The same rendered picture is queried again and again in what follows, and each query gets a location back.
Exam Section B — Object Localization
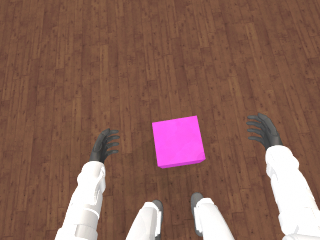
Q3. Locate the robot right hand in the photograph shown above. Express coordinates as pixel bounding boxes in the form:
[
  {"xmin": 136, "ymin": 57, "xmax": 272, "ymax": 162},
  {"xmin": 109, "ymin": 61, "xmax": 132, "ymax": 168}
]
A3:
[{"xmin": 246, "ymin": 113, "xmax": 283, "ymax": 151}]

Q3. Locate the robot left hand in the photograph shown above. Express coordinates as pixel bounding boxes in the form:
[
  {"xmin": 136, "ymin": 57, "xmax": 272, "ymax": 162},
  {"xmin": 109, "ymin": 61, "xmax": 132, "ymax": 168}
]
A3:
[{"xmin": 89, "ymin": 128, "xmax": 120, "ymax": 164}]

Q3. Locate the robot left shin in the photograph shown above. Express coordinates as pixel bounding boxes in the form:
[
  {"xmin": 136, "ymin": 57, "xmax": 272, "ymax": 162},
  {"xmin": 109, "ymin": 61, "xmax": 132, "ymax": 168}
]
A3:
[{"xmin": 140, "ymin": 202, "xmax": 158, "ymax": 237}]

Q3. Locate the right robot forearm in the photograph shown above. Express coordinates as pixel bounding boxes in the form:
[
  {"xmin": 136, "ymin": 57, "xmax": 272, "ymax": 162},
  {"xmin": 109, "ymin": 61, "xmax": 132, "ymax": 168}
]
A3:
[{"xmin": 265, "ymin": 145, "xmax": 320, "ymax": 237}]

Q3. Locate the left robot forearm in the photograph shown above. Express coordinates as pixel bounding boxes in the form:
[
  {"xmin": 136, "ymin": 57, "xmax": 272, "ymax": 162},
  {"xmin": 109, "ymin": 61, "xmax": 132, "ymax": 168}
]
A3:
[{"xmin": 55, "ymin": 161, "xmax": 106, "ymax": 240}]

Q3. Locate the robot right thigh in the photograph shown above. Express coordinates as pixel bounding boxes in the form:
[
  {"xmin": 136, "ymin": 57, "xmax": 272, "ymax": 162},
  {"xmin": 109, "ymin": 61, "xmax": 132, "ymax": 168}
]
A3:
[{"xmin": 194, "ymin": 203, "xmax": 235, "ymax": 240}]

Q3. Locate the carton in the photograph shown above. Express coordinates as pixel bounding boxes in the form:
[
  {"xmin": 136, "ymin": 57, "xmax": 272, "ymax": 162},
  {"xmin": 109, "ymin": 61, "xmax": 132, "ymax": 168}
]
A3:
[{"xmin": 152, "ymin": 115, "xmax": 206, "ymax": 169}]

